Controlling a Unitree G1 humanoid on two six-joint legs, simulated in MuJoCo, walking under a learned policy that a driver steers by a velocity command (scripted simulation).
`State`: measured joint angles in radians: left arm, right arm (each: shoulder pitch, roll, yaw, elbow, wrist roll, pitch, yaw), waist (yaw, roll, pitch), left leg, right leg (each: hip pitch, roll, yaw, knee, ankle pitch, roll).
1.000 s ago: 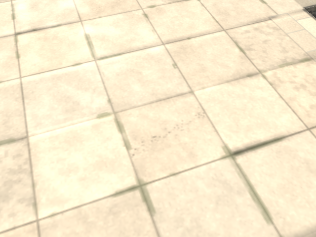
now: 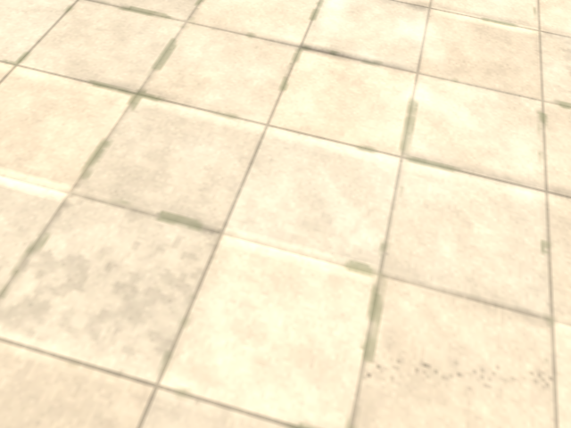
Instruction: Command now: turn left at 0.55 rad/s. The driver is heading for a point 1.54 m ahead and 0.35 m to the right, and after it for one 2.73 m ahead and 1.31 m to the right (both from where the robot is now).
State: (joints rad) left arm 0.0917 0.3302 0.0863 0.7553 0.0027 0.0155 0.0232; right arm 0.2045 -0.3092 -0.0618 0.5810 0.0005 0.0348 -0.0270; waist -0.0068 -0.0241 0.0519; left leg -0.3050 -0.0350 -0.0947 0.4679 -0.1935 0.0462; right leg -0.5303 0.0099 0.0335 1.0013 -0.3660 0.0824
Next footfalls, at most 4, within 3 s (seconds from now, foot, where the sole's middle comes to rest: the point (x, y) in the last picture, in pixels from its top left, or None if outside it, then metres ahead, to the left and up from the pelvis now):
0.20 right None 0.06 -0.14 -0.78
1.32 left None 0.36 0.15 -0.78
1.86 right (326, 348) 0.64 -0.13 -0.78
2.36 left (290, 232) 0.98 -0.04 -0.78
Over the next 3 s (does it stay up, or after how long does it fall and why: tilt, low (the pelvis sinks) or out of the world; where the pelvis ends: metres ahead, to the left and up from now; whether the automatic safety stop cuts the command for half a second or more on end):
stays up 1.04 -0.28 0.00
